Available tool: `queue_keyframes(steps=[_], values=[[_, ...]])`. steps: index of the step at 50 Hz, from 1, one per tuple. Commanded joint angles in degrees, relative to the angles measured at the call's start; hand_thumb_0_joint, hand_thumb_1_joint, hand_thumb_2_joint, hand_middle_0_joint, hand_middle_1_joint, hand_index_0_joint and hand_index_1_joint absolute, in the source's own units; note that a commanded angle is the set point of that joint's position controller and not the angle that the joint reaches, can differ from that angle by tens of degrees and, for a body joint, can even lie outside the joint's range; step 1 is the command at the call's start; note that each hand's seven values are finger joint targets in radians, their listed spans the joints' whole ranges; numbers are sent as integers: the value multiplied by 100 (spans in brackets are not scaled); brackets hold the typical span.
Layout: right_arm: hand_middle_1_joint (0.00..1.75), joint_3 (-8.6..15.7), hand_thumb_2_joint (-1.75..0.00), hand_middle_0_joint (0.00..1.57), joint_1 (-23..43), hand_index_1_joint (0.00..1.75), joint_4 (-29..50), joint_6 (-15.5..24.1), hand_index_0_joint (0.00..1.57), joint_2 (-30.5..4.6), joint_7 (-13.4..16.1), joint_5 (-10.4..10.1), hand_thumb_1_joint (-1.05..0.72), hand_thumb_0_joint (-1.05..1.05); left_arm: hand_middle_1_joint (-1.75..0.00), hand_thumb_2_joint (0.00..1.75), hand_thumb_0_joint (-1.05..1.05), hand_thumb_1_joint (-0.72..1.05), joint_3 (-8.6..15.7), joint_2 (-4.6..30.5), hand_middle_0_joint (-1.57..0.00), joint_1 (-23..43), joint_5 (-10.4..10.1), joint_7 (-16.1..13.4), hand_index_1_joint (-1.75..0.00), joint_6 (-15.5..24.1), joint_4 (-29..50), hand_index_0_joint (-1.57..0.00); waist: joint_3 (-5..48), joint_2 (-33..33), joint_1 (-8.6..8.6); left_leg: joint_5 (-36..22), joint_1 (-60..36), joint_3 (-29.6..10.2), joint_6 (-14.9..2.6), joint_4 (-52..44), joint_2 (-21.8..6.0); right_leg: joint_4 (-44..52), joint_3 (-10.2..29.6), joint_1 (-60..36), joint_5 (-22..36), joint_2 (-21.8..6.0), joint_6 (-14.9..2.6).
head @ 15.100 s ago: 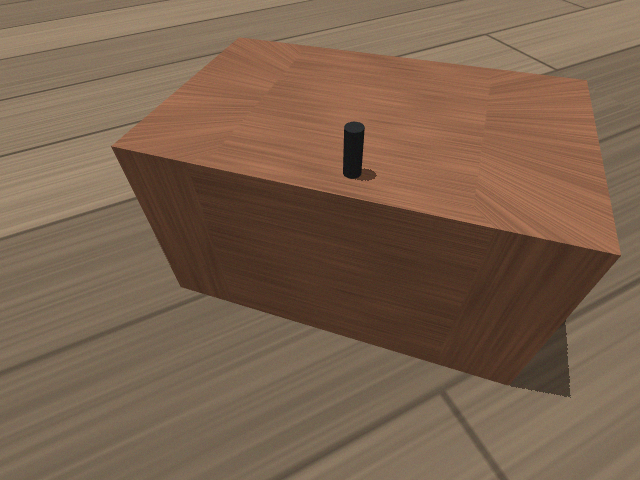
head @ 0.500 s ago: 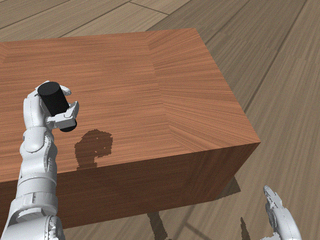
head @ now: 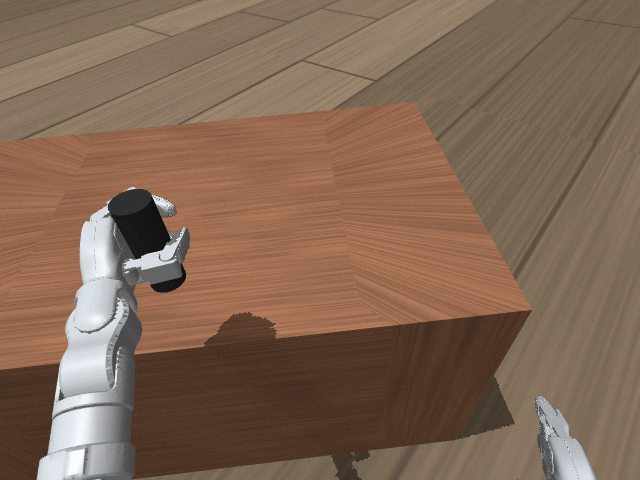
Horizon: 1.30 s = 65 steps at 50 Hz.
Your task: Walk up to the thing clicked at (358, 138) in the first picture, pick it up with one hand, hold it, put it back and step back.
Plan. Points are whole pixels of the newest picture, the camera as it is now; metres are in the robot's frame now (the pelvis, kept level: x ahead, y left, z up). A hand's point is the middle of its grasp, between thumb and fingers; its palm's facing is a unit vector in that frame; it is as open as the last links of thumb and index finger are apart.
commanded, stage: lift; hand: left
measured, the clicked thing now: (151, 244) +0.37 +0.20 +0.16
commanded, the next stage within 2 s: hold in 0.42 s
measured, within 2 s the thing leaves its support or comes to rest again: neither
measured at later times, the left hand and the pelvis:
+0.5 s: hand (155, 243) +0.34 +0.18 +0.19, palm faces +0.19 -0.98 -0.01, open 6.3 cm; pelvis -0.01 +0.00 +0.01, yaw +1 degrees
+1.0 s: hand (148, 233) +0.34 +0.17 +0.21, palm faces +0.18 -0.98 +0.00, open 6.3 cm; pelvis +0.00 +0.00 +0.02, yaw +1 degrees
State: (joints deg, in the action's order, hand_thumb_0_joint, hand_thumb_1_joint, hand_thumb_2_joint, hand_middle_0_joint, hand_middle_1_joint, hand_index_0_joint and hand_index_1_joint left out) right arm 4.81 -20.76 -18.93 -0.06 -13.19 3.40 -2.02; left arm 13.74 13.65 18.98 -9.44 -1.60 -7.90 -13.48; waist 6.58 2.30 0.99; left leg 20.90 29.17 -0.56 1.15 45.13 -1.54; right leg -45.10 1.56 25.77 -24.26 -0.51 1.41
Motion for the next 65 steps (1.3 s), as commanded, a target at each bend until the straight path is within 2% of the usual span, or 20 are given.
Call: queue_keyframes(steps=[1, 6, 8, 9, 11, 12, 16, 17, 18, 22, 25, 27, 29, 31, 32, 39, 50, 52, 61, 65], values=[[5, 280, -4, 5, 628, 5, 905, 453, 5, -686, 63, -13, 57, 0, -145, 136, 0, 56, 270, 1054, -136, 2395, -80, -72, -145, 179, 1961, -138, 1187, -127, -29, -1048, -1040, 217, -157, -678, 130, 875, -261, -212, 1418, 79, -46], [5, 370, -4, 5, 629, 5, 708, 610, 5, -785, 112, -13, 56, 0, -147, 136, 0, 54, 390, 1047, -136, 2108, -112, -97, -146, -12, 1899, -139, 1051, -380, 23, -718, -1123, 214, -183, -795, 135, 1064, -255, -256, 1069, 62, -26], [5, 131, -4, 5, 528, 5, 440, 638, 5, -444, 91, -31, 57, 0, -147, 137, 0, 60, 266, 958, -137, 2282, -152, -65, -146, -72, 2454, -140, 1084, -104, -55, -867, -1170, 236, -176, -793, 170, 1068, -232, -298, 1245, 27, -28], [5, 357, -4, 5, 525, 5, 419, 654, 5, -736, 127, -22, 56, 0, -147, 136, 0, 56, 407, 1008, -137, 1960, -167, -64, -146, -159, 1995, -140, 1016, -332, 15, -890, -1240, 222, -182, -822, 135, 1065, -266, -276, 1246, 59, -15], [5, 104, -4, 5, 713, 5, 387, 722, 5, -466, 86, -24, 56, 0, -147, 136, 0, 57, 238, 893, -138, 2170, -149, -59, -146, -220, 2451, -140, 910, -190, -74, -894, -1205, 228, -170, -855, 165, 1115, -256, -290, 1245, 27, -23], [5, 308, -5, 5, 797, 5, 428, 763, 5, -735, 123, -15, 56, 0, -147, 137, 0, 56, 336, 890, -138, 1843, -138, -64, -147, -305, 1948, -140, 858, -385, -16, -827, -1260, 213, -175, -908, 142, 1143, -276, -279, 1153, 51, -14], [5, 217, -5, 5, 1045, 5, 324, 897, 5, -567, 105, -32, 56, 0, -149, 138, 0, 58, 130, 779, -140, 2326, -172, -38, -149, -363, 2633, -142, 840, -211, -69, -606, -1302, 193, -167, -990, 165, 1249, -258, -273, 885, 22, -35], [5, 333, -5, 5, 874, 5, 262, 900, 5, -759, 137, -26, 55, 0, -148, 137, 0, 56, 443, 973, -140, 1862, -170, -65, -148, -444, 2102, -142, 860, -440, -41, -759, -1359, 187, -188, -994, 144, 1236, -282, -362, 1047, 42, -10], [5, 300, -5, 5, 864, 5, 116, 907, 5, -692, 121, -24, 56, 0, -148, 138, 0, 59, 243, 842, -139, 2020, -182, -52, -148, -435, 2618, -141, 862, -192, -76, -806, -1350, 174, -167, -1032, 147, 1212, -284, -349, 1099, 44, -47], [5, 402, -5, 5, 816, 5, 49, 966, 5, -755, 126, -19, 55, 0, -148, 136, 0, 55, 259, 885, -140, 2244, -165, -61, -148, -548, 2824, -142, 1158, -211, -28, -1174, -1601, 178, -168, -985, 154, 1195, -292, -518, 1455, 38, -32], [5, 259, -5, 5, 913, 5, 8, 1018, 5, -623, 113, -22, 55, 0, -149, 137, 0, 55, 437, 960, -140, 1935, -165, -71, -149, -648, 2665, -142, 865, -321, -138, -1125, -1495, 173, -174, -1043, 161, 1279, -309, -545, 1377, 36, -16], [5, 345, -5, 5, 975, 5, 13, 1032, 5, -701, 118, -24, 53, 0, -147, 132, 0, 55, 399, 876, -140, 1844, -188, -66, -147, -694, 2629, -142, 848, -322, -132, -1151, -1491, 163, -162, -1092, 144, 1268, -317, -570, 1398, 49, -36], [5, 73, -5, 5, 960, 5, 23, 1056, 5, -395, 75, -20, 53, 0, -147, 131, 0, 54, 156, 620, -140, 1997, -215, -23, -147, -745, 2830, -142, 784, -216, -111, -1197, -1536, 175, -164, -1097, 153, 1300, -328, -585, 1445, 42, -33], [5, 357, -5, 5, 994, 5, 60, 1078, 5, -739, 114, -27, 53, 0, -146, 131, 0, 55, 337, 839, -140, 1765, -196, -16, -146, -839, 2622, -142, 792, -265, -51, -1166, -1588, 191, -173, -1134, 166, 1364, -308, -567, 1440, 37, -19], [5, 183, -5, 5, 933, 5, -106, 1083, 5, -526, 86, -27, 54, 0, -145, 130, 0, 55, 190, 737, -139, 1819, -197, 27, -145, -842, 2894, -141, 689, -137, -110, -1134, -1548, 172, -165, -1155, 172, 1373, -327, -574, 1400, 35, -32], [5, 342, -5, 5, 921, 5, -129, 1180, 5, -699, 69, -25, 53, 0, -144, 128, 0, 55, 427, 763, -138, 1652, -265, -26, -144, -1041, 2984, -140, 768, -258, -143, -1161, -1723, 74, -118, -1279, 95, 1386, -430, -668, 1333, 121, -74], [5, 372, -5, 5, 1091, 5, -357, 1232, 5, -652, 64, -25, 53, 0, -147, 130, 0, 53, 141, 502, -140, 1647, -262, -41, -146, -1271, 3623, -142, 713, -102, -173, -1548, -1815, 115, -123, -1260, 143, 1414, -382, -760, 1729, 76, -71], [5, 468, -5, 5, 1072, 5, -398, 1253, 5, -767, 75, -14, 53, 0, -147, 130, 0, 52, 357, 665, -140, 1498, -261, -53, -146, -1315, 3491, -142, 764, -190, -169, -1641, -1859, 100, -127, -1256, 131, 1428, -405, -838, 1799, 83, -57], [5, 561, -5, 5, 1176, 5, -540, 1253, 5, -877, 103, 4, 53, 0, -147, 130, 0, 53, 522, 770, -139, 1449, -258, -87, -146, -1381, 3466, -141, 817, -398, -118, -1657, -1935, 104, -170, -1272, 157, 1501, -368, -898, 1884, 53, -15], [5, 300, -5, 5, 1227, 5, -569, 1299, 5, -571, 123, -1, 53, 0, -146, 130, 0, 53, 166, 487, -139, 1560, -261, -8, -146, -1418, 3478, -141, 859, -388, -117, -1832, -2006, 117, -187, -1226, 186, 1492, -364, -907, 2079, 20, -3]])
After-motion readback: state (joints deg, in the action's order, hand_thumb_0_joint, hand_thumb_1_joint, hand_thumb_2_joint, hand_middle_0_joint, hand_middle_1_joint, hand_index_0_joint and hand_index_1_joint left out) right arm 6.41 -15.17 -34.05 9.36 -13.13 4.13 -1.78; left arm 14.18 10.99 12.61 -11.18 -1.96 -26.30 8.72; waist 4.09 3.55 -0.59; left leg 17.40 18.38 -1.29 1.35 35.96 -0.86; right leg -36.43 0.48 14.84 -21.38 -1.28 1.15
